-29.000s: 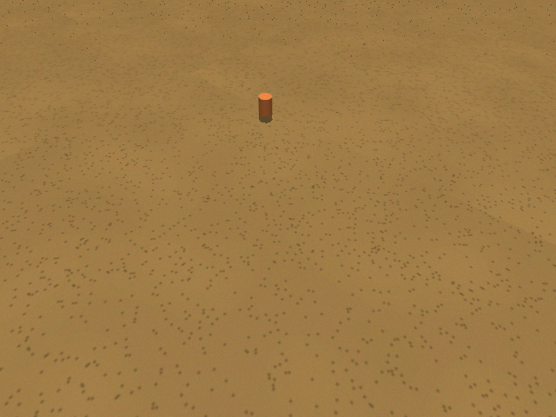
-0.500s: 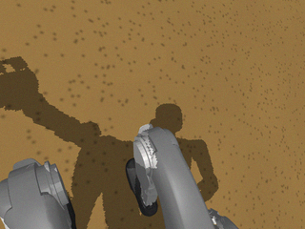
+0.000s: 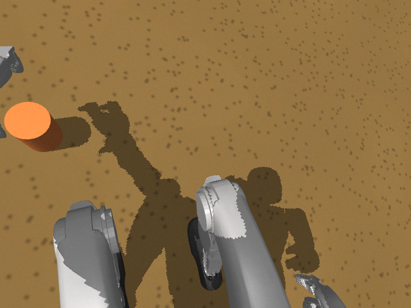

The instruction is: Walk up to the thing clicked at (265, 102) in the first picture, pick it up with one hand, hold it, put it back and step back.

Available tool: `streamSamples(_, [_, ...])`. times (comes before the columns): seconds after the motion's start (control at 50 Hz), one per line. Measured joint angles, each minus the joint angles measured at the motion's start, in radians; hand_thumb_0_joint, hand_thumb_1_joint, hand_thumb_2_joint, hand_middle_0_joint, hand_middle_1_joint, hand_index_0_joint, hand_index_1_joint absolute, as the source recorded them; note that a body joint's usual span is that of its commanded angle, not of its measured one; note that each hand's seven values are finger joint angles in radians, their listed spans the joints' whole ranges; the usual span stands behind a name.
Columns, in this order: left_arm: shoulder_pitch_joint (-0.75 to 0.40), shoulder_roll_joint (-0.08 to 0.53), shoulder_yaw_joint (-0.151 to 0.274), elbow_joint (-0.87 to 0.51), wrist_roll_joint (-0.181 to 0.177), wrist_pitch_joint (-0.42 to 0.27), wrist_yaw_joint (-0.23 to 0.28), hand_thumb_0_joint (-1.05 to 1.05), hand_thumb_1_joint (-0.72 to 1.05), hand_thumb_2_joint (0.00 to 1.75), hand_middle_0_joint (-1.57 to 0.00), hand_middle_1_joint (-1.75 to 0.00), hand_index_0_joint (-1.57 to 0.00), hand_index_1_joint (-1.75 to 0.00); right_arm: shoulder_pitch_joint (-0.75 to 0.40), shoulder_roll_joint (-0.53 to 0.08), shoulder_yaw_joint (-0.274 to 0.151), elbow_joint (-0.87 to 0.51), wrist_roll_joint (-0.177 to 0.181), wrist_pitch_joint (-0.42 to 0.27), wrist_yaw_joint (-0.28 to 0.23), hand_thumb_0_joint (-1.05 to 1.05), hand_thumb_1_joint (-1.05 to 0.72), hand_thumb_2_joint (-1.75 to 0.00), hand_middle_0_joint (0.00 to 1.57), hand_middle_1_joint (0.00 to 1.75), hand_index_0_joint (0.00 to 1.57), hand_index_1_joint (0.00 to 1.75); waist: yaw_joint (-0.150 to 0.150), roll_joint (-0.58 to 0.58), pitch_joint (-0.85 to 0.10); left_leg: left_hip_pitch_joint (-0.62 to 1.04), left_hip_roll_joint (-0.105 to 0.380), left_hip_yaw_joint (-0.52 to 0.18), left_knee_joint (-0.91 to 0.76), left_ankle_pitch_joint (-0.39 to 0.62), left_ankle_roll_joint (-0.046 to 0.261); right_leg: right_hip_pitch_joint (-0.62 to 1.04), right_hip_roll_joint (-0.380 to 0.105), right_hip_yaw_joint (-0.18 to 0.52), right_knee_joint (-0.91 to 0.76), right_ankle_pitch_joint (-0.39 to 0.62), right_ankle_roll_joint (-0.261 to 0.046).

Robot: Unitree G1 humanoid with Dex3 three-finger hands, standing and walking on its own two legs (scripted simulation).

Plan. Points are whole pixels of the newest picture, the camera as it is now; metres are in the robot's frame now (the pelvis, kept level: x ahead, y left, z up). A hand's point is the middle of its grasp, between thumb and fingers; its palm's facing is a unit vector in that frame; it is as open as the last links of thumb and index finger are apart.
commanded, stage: withdraw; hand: left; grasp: from above
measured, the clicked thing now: (37, 128) +0.53 +0.28 -0.32
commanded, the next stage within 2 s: home in 0.24 s
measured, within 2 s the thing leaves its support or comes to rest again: neither
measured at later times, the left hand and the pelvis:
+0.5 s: hand out of the picture +0.56 +0.31 -0.14, palm faces -0.36 -0.06 -0.93, open 13.4 cm; pelvis +0.01 +0.00 -0.04, yaw -1 degrees
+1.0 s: hand out of the picture +0.36 +0.28 +0.03, palm faces -0.23 -0.69 -0.69, open 7.8 cm; pelvis +0.02 +0.00 +0.13, yaw +4 degrees
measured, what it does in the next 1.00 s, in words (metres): rises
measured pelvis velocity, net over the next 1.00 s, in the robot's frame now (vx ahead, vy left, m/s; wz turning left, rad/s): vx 0.02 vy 0.00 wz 0.08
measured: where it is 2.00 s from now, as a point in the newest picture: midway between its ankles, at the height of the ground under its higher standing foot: (163, 281)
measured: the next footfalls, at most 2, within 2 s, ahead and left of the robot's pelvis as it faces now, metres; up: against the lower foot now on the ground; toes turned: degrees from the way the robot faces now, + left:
none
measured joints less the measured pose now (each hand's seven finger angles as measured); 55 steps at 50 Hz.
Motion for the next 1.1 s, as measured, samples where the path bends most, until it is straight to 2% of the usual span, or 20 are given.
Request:
streamSamples(0.06, [-0.011,0.012,0.012,0.055,0.056,-0.037,0.093,0.00,-0.47,0.97,-0.15,-0.95,-0.14,-0.96,0.001,0.000,0.007,0.015,-0.013,0.005,0.002,0.00,-0.91,-0.90,0.20,0.30,0.20,0.30,-0.019,-0.013,0.009,-0.033,-0.006,-0.004,0.031,0.008,-0.003,-0.030,-0.002,-0.002,0.032,0.004,-0.002])
streamSamples(0.14, [-0.033,0.030,0.035,0.149,0.122,-0.042,0.214,0.00,-0.46,0.96,-0.16,-0.95,-0.15,-0.95,-0.005,0.009,0.019,0.035,-0.030,0.001,0.018,0.00,-0.91,-0.90,0.20,0.30,0.20,0.30,-0.043,-0.019,0.032,-0.081,-0.011,-0.008,0.080,0.016,-0.002,-0.074,-0.002,-0.002,0.080,0.009,0.004])
streamSamples(0.2, [-0.052,0.047,0.067,0.203,0.149,-0.026,0.280,0.00,-0.46,0.96,-0.16,-0.95,-0.15,-0.95,-0.006,0.024,0.029,0.044,-0.040,-0.014,0.029,0.00,-0.91,-0.90,0.20,0.30,0.20,0.30,-0.056,-0.018,0.053,-0.116,-0.013,-0.010,0.112,0.023,0.000,-0.106,0.001,0.000,0.111,0.014,0.010])
streamSamples(0.26, [-0.064,0.066,0.105,0.221,0.159,0.001,0.317,0.00,-0.46,0.96,-0.16,-0.95,-0.15,-0.95,0.000,0.044,0.037,0.050,-0.046,-0.030,0.038,0.00,-0.91,-0.90,0.20,0.30,0.20,0.30,-0.065,-0.017,0.068,-0.143,-0.012,-0.008,0.136,0.026,0.002,-0.135,0.004,0.004,0.135,0.018,0.015])
streamSamples(0.32, [-0.064,0.079,0.134,0.205,0.148,0.033,0.329,0.00,-0.46,0.95,-0.16,-0.95,-0.16,-0.95,0.011,0.065,0.041,0.057,-0.047,-0.043,0.045,0.00,-0.91,-0.90,0.20,0.30,0.20,0.30,-0.067,-0.013,0.066,-0.161,-0.009,-0.004,0.149,0.021,0.002,-0.156,0.007,0.009,0.151,0.014,0.017])
streamSamples(0.38, [-0.070,0.087,0.139,0.187,0.123,0.064,0.314,0.00,-0.45,0.94,-0.17,-0.94,-0.17,-0.94,0.017,0.082,0.042,0.068,-0.043,-0.049,0.049,0.00,-0.91,-0.89,0.20,0.30,0.20,0.30,-0.064,-0.005,0.050,-0.162,-0.005,-0.001,0.151,0.006,0.001,-0.163,0.010,0.012,0.154,0.003,0.020])
streamSamples(0.52, [-0.048,0.065,0.107,0.072,0.041,0.126,0.190,0.00,-0.37,0.90,-0.21,-0.86,-0.20,-0.86,0.028,0.093,0.019,0.061,-0.026,-0.037,0.050,0.00,-0.90,-0.89,0.20,0.30,0.20,0.30,-0.040,0.024,-0.006,-0.112,0.002,-0.001,0.111,-0.042,0.000,-0.115,0.009,0.009,0.111,-0.037,0.018])
streamSamples(0.56, [-0.014,0.043,0.106,0.016,0.003,0.138,0.149,0.00,-0.30,0.89,-0.21,-0.80,-0.20,-0.80,0.033,0.085,0.004,0.047,-0.020,-0.025,0.050,0.00,-0.90,-0.89,0.20,0.30,0.20,0.30,-0.026,0.035,-0.015,-0.085,0.001,-0.001,0.089,-0.051,0.001,-0.087,0.006,0.006,0.087,-0.047,0.016])
streamSamples(0.62, [0.076,-0.012,0.122,-0.108,-0.073,0.151,0.080,0.00,-0.18,0.85,-0.22,-0.69,-0.20,-0.69,0.047,0.066,-0.029,0.019,-0.003,-0.003,0.052,0.00,-0.90,-0.89,0.20,0.30,0.20,0.30,0.005,0.051,-0.035,-0.042,0.001,0.003,0.046,-0.060,0.003,-0.041,0.001,0.006,0.043,-0.056,0.014])
streamSamples(0.68, [0.214,-0.081,0.141,-0.280,-0.179,0.166,0.021,0.00,-0.02,0.82,-0.21,-0.57,-0.20,-0.58,0.059,0.046,-0.068,-0.003,0.018,0.025,0.052,0.00,-0.90,-0.89,0.20,0.30,0.20,0.30,0.046,0.063,-0.063,0.012,0.002,0.015,-0.010,-0.062,0.006,0.010,-0.004,0.013,-0.009,-0.060,0.013])
streamSamples(0.74, [0.349,-0.142,0.151,-0.434,-0.298,0.192,-0.010,0.00,0.17,0.80,-0.21,-0.47,-0.20,-0.47,0.049,0.034,-0.095,-0.007,0.040,0.048,0.043,0.01,-0.90,-0.89,0.20,0.30,0.20,0.30,0.086,0.063,-0.091,0.079,0.004,0.027,-0.079,-0.057,0.008,0.072,-0.007,0.020,-0.072,-0.055,0.014])
streamSamples(0.8, [0.461,-0.190,0.151,-0.544,-0.402,0.228,-0.018,0.00,0.37,0.80,-0.20,-0.40,-0.20,-0.40,0.024,0.036,-0.121,-0.004,0.057,0.055,0.028,0.01,-0.90,-0.89,0.20,0.30,0.20,0.30,0.122,0.055,-0.114,0.153,0.005,0.036,-0.154,-0.044,0.007,0.141,-0.011,0.024,-0.141,-0.043,0.013])
streamSamples(0.92, [0.645,-0.274,0.108,-0.672,-0.573,0.314,-0.007,0.00,0.69,0.85,-0.21,-0.33,-0.21,-0.33,-0.034,0.060,-0.149,-0.007,0.084,0.020,-0.006,0.01,-0.91,-0.89,0.20,0.30,0.20,0.30,0.173,0.037,-0.151,0.330,0.005,0.047,-0.306,-0.019,0.000,0.310,-0.018,0.027,-0.283,-0.020,0.004])
streamSamples(1.02, [0.782,-0.348,0.073,-0.742,-0.709,0.373,0.016,0.00,0.81,0.88,-0.21,-0.31,-0.21,-0.31,-0.072,0.083,-0.143,-0.017,0.100,-0.039,-0.039,0.01,-0.91,-0.89,0.20,0.30,0.20,0.30,0.189,0.035,-0.159,0.493,0.005,0.053,-0.434,0.003,-0.004,0.469,-0.022,0.026,-0.406,0.001,-0.002])
streamSamples(1.1, [0.883,-0.410,0.066,-0.806,-0.815,0.415,0.041,0.00,0.86,0.89,-0.21,-0.31,-0.21,-0.31,-0.082,0.102,-0.128,-0.019,0.112,-0.080,-0.068,0.01,-0.91,-0.89,0.20,0.30,0.20,0.30,0.191,0.033,-0.162,0.622,0.006,0.059,-0.535,0.019,-0.008,0.594,-0.024,0.027,-0.501,0.017,-0.006])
